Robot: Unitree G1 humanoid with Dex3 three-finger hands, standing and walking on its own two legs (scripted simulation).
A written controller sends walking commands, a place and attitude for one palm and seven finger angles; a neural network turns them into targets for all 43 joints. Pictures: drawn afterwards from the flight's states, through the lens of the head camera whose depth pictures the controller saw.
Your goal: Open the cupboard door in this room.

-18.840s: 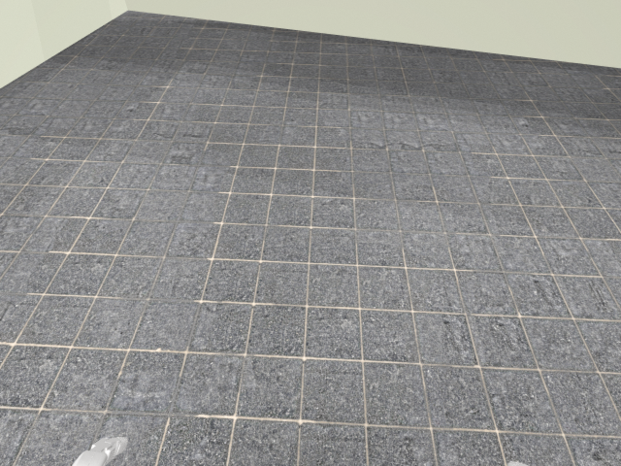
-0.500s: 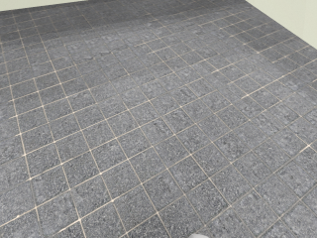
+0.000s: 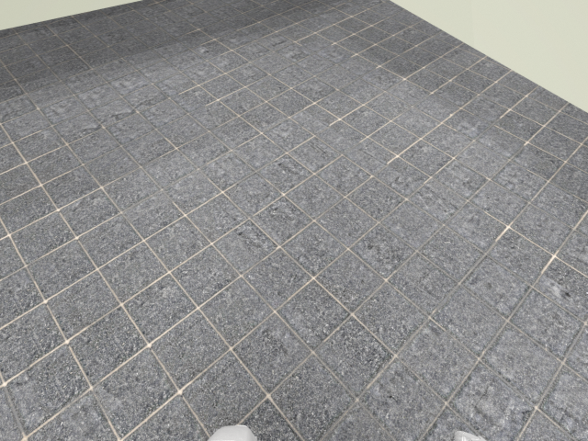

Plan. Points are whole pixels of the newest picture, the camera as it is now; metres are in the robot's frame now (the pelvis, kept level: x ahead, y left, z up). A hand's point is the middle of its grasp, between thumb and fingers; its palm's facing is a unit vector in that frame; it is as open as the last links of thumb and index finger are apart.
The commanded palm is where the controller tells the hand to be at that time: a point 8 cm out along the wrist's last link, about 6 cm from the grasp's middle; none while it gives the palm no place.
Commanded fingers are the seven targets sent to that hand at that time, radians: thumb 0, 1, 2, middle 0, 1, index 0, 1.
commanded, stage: turn or walk to find it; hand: left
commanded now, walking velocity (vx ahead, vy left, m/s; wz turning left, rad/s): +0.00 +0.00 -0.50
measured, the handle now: out of the picture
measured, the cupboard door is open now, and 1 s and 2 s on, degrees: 0 0 0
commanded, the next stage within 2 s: none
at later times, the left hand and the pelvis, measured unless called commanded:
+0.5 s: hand out of the picture +0.13 +0.18 -0.16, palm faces -0.30 -0.92 -0.24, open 7.3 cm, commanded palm none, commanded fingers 0.00 0.90 0.90 -0.20 -0.30 -0.20 -0.30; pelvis -0.02 +0.01 +0.00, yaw -18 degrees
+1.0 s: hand out of the picture +0.10 +0.11 -0.15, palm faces -0.42 -0.87 -0.24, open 7.3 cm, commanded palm none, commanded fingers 0.00 0.90 0.90 -0.20 -0.30 -0.20 -0.30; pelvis -0.01 -0.05 +0.01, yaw -30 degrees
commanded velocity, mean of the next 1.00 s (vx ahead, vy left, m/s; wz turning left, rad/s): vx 0.11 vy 0.00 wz -0.50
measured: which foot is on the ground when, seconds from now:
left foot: up 0.00-0.04, down 0.06-0.56, up 0.58-1.00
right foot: down 0.00-0.06, up 0.08-0.54, down 0.56-1.00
